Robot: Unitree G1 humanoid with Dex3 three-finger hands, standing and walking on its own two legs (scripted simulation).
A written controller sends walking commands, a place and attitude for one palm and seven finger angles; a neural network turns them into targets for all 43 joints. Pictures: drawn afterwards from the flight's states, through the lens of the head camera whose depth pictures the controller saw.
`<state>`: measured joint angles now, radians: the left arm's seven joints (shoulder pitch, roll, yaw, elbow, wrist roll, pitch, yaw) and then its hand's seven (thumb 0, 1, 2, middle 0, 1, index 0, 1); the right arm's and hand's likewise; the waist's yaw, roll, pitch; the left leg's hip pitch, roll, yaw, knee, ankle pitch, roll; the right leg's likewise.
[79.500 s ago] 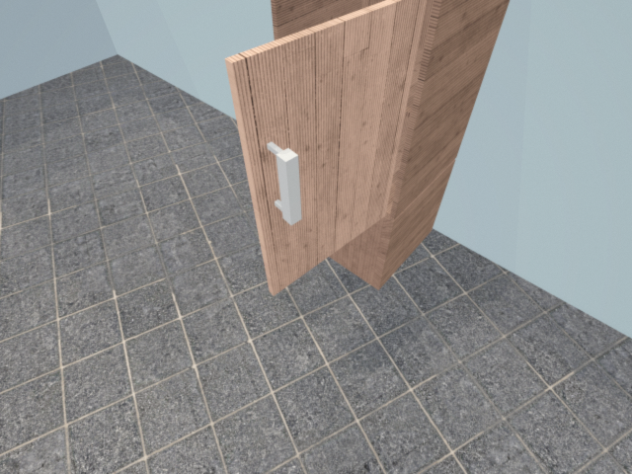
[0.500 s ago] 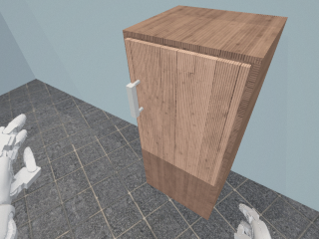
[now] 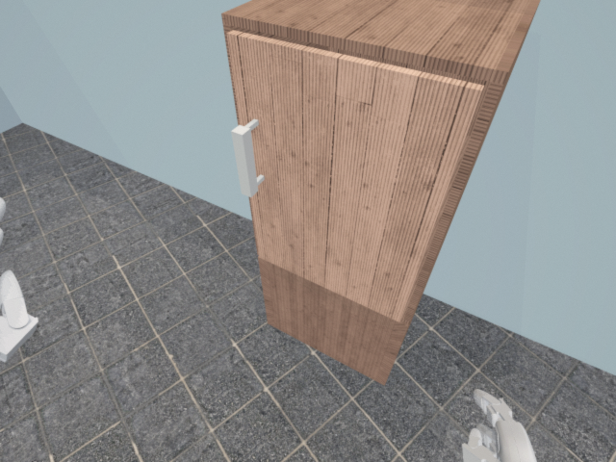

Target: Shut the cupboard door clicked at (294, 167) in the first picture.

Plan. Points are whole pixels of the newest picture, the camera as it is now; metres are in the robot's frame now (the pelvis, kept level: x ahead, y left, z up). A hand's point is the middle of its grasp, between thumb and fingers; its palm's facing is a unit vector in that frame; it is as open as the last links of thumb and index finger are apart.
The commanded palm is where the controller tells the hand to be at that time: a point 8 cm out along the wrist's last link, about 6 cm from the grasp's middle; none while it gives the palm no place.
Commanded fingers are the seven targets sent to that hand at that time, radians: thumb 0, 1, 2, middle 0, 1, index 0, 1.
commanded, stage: step back with the hand held close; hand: left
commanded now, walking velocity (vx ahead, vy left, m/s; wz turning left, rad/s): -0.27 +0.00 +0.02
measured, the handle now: (251, 158) +0.66 +0.15 +0.03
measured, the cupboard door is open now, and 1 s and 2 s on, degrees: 0 0 0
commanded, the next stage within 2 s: stop stepping back and stand still in 0.80 s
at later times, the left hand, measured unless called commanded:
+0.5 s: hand out of the picture +0.13 +0.25 +0.18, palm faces +0.50 -0.74 -0.44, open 7.4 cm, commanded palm +0.05 +0.29 +0.18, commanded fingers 0.00 0.90 0.90 -0.20 -0.30 -0.20 -0.30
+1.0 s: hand out of the picture -0.01 +0.30 +0.17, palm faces +0.64 -0.69 -0.35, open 7.4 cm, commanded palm -0.09 +0.31 +0.18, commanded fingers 0.00 0.90 0.90 -0.20 -0.30 -0.20 -0.30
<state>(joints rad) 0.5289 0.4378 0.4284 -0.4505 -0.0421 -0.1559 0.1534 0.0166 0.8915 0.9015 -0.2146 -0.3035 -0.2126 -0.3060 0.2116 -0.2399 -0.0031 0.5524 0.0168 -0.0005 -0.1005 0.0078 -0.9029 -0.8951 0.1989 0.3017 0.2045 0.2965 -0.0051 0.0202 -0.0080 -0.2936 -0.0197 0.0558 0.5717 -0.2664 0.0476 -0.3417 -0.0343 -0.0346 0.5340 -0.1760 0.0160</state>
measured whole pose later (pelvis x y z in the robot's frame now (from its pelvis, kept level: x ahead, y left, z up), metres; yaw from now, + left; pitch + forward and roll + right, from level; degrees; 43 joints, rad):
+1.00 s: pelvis -0.18 -0.01 -0.01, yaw +10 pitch +0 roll +0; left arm 0.40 0.41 0.42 -0.53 -0.01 -0.22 0.19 0.02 0.89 0.90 -0.21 -0.30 -0.21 -0.31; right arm 0.13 -0.19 0.00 0.61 -0.01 -0.11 -0.10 0.01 -0.90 -0.89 0.20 0.30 0.21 0.30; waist 0.05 -0.09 0.04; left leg -0.39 0.02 0.03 0.68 -0.30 0.01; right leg -0.55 0.01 0.08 0.84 -0.34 0.03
